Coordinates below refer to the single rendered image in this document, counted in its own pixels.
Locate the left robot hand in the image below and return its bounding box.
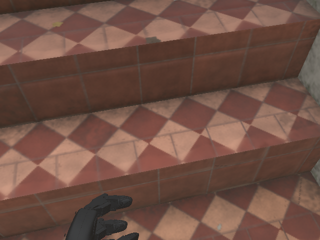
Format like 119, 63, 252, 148
64, 193, 139, 240

